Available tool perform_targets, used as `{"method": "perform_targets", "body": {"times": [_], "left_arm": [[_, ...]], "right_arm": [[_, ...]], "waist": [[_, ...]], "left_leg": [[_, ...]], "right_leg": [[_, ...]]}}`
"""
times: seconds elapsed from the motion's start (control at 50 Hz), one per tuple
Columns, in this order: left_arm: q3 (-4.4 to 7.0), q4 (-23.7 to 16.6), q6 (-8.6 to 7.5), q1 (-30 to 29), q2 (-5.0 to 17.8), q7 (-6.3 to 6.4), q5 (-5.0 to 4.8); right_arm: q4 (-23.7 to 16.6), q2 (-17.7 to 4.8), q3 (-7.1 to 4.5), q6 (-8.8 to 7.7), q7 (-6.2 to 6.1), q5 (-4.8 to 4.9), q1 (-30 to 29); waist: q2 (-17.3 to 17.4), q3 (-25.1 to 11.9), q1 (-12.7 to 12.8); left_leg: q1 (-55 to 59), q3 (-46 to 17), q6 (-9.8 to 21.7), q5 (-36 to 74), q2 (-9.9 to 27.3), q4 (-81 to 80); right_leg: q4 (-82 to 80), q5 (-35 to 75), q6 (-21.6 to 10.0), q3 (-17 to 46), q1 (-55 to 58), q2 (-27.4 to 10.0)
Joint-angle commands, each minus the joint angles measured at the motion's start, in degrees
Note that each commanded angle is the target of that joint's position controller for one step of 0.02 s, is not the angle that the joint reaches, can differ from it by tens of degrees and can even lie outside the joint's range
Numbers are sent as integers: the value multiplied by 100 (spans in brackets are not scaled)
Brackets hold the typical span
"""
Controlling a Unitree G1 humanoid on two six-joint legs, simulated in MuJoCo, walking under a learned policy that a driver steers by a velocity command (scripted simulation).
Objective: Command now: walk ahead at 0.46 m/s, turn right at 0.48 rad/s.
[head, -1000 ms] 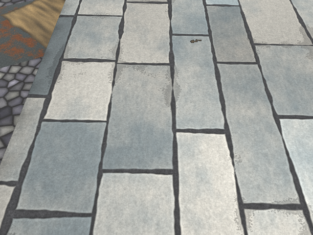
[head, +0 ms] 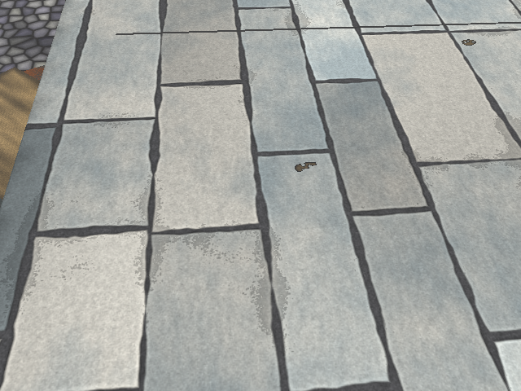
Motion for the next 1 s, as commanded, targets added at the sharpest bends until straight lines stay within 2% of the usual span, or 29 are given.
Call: {"method": "perform_targets", "body": {"times": [0.02,0.08,0.12,0.18,0.2,0.22,0.24,0.26,0.28,0.3,0.32,0.34,0.36,0.4,0.46,0.52,0.58,0.72,0.78,0.8,0.82,0.84,0.86,0.88,0.9,0.92,0.94,0.96,1.0], "left_arm": [[-41,-378,-4,-252,-7,-70,-2],[-142,-570,-38,-732,-152,-95,13],[-148,-642,-44,-791,-99,-101,47],[-47,-537,-78,-125,178,-59,108],[15,-445,-125,272,300,-29,120],[92,-305,-208,791,450,31,162],[232,-309,-278,978,1006,103,171],[377,-481,-186,740,1544,129,39],[352,-602,-84,898,1459,166,-162],[228,-679,-36,422,977,227,-157],[73,-696,-26,15,512,255,-169],[-25,-640,-41,-121,262,285,-166],[-97,-604,-82,-142,114,310,-129],[-156,-455,-194,-18,158,306,1],[-145,-400,-270,-100,426,295,-2],[-103,-436,-149,-76,578,349,-51],[-64,-455,-35,19,629,420,-48],[27,-495,74,18,750,475,-4],[89,-518,139,-109,909,469,-27],[120,-497,172,-87,945,451,-25],[105,-502,212,53,768,397,-13],[2,-812,233,23,303,369,-61],[-1,-943,283,-659,462,422,-26],[0,-930,308,-552,455,393,-72],[26,-859,280,-413,531,359,-107],[66,-818,248,-311,660,342,-62],[91,-759,242,-180,746,310,20],[102,-761,244,-135,745,287,31],[80,-854,261,-207,663,281,-18]], "right_arm": [[-241,-474,-38,-104,-38,4,48],[-210,-618,-43,-77,-109,39,166],[-159,-723,-67,-21,-159,40,319],[-230,-912,-151,108,-251,48,144],[-278,-959,-179,170,-252,48,88],[-338,-997,-203,225,-219,88,-21],[-512,-851,-182,237,-182,101,151],[-721,-456,-144,298,-162,128,740],[-731,-516,-87,354,-142,70,585],[-733,-413,-53,384,-135,80,230],[-683,-419,-56,403,-132,35,67],[-673,-475,-77,471,-128,-59,1],[-571,-447,-74,586,-120,-126,177],[-351,-282,-28,729,-75,-52,516],[-347,-362,-46,829,-70,-19,312],[-501,-524,-95,879,-64,-41,-150],[-654,-488,-102,900,-35,-42,-437],[-878,-379,-92,871,-3,7,-404],[-909,-358,-89,825,53,38,-70],[-911,-432,-94,787,69,29,60],[-962,-768,-166,738,55,-37,71],[-1172,-1528,-330,720,24,-50,-50],[-1047,-1574,-388,735,-41,-105,263],[-1053,-1378,-346,735,-89,-56,64],[-1157,-1258,-311,750,-96,1,-382],[-1281,-1193,-288,760,-84,27,-688],[-1369,-1090,-262,753,-69,60,-775],[-1398,-1038,-248,739,-40,80,-697],[-1377,-1106,-271,708,-23,92,-468]], "waist": [[561,393,103],[631,391,6],[735,242,-39],[974,-180,250],[916,-439,399],[629,-748,695],[-97,-1171,670],[-913,-1766,145],[-200,-2300,400],[74,-1613,310],[287,-889,123],[241,-585,-31],[170,-538,-114],[150,-648,-229],[-146,-599,-233],[-310,-490,-62],[-278,-310,61],[-286,-421,100],[-308,-549,-111],[-162,-466,-207],[597,-299,-157],[1934,-92,7],[1400,206,-385],[948,182,-110],[784,176,90],[845,67,187],[875,-126,178],[780,-339,145],[690,-447,56]], "left_leg": [[-263,-480,277,2067,1492,-809],[-174,77,187,3673,1425,-380],[221,197,161,4295,1508,1],[595,249,134,5494,1618,1217],[605,217,111,5302,1640,2017],[341,261,-69,4383,1529,3220],[-830,255,-300,1446,1122,4845],[-2520,-279,-588,-2705,75,6811],[-2733,-1206,-592,-2262,255,6871],[-2849,-1266,-577,-1804,453,6720],[-2715,-1290,-547,-1516,634,6077],[-2463,-1345,-516,-1331,734,5546],[-1988,-1346,-493,-1139,727,5218],[-1399,-1393,-456,-927,565,4743],[-1441,-1485,-449,-776,446,3984],[-1779,-1390,-473,-794,453,3624],[-2025,-1291,-504,-1033,479,3454],[-1747,-954,-357,-1522,359,2794],[-1022,-765,-141,-1023,228,1736],[-639,-914,-27,-394,240,930],[-395,-1917,162,-363,788,-63],[-77,-4134,764,1149,2342,-261],[-614,-3988,1311,2109,2431,-223],[-711,-3414,1264,2139,2024,-74],[-696,-2994,1021,1950,1619,-25],[-495,-2801,862,2103,1373,51],[-303,-2666,869,2586,1245,161],[-120,-2655,904,2946,1218,255],[166,-2746,953,3141,1228,346]], "right_leg": [[-696,618,78,-131,-254,-30],[-1926,923,56,-681,370,229],[-2265,806,-37,-868,604,398],[-2508,26,-334,-950,1298,794],[-2787,-56,-460,-882,1709,913],[-3516,617,-601,-731,2439,948],[-3341,3078,-868,393,3615,-75],[-2901,6784,-1958,2574,4908,-1630],[-3440,5885,-2235,2531,4714,-1807],[-3794,4404,-2064,2052,3966,-1614],[-4152,3520,-1680,1601,3105,-1249],[-4345,3139,-1380,1235,2640,-969],[-4470,3076,-1187,902,2250,-819],[-4579,3236,-986,501,1991,-678],[-4700,2553,-711,222,2192,-642],[-4872,906,-683,273,2447,-728],[-4979,-162,-854,407,2575,-915],[-4572,81,-1006,226,2798,-1197],[-4117,472,-712,-100,2601,-1183],[-3802,298,-389,-336,2293,-1094],[-2926,-482,79,-757,1744,-712],[-1766,-2477,577,-1154,303,356],[-713,-2666,592,-403,198,576],[-271,-2224,601,-68,269,491],[-209,-1739,571,49,241,473],[-140,-1479,551,66,166,494],[42,-1334,572,33,196,525],[194,-1309,603,35,230,555],[150,-1297,669,89,116,523]]}}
